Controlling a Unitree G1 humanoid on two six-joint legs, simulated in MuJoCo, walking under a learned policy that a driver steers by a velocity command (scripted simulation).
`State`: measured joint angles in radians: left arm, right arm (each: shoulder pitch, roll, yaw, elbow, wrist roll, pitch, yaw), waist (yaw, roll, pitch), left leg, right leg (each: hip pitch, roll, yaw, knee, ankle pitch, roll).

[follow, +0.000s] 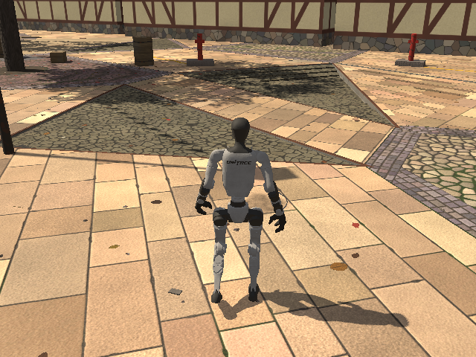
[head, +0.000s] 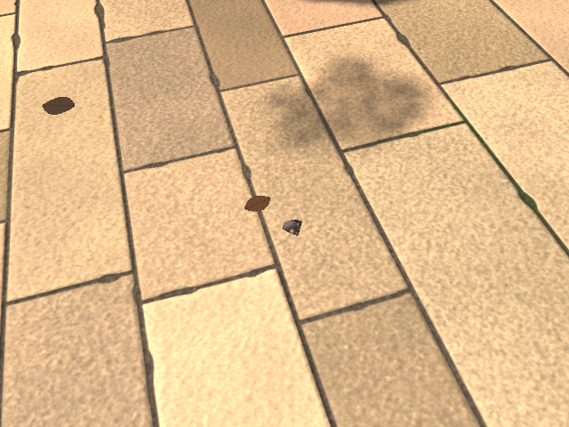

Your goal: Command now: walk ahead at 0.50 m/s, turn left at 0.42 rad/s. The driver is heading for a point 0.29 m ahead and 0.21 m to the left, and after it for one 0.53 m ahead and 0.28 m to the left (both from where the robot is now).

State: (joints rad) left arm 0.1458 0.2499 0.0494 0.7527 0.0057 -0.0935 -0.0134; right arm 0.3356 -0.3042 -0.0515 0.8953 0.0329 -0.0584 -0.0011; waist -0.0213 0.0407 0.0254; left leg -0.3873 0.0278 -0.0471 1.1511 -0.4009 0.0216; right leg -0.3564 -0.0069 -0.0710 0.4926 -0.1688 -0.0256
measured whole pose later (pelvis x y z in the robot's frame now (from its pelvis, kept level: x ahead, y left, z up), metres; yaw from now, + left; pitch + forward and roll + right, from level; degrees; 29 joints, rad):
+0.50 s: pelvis +0.26 +0.08 -0.01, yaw +17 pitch +1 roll -1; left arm 0.21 0.29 0.06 0.85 -0.02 -0.10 0.00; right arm 0.17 -0.29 -0.08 0.72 0.02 -0.04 0.04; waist 0.01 -0.01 0.07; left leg -0.42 -0.06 0.03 0.59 -0.19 0.10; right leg -0.32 -0.05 -0.01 1.20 -0.45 0.01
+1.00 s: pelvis +0.51 +0.12 -0.01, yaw +30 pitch +1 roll -1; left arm 0.07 0.24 0.03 0.77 0.02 -0.08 -0.03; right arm 0.29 -0.29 -0.06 0.75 0.01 0.01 -0.03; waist -0.02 0.03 0.05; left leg -0.37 -0.06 -0.13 1.13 -0.56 -0.04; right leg -0.42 0.03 -0.01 0.50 -0.10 -0.03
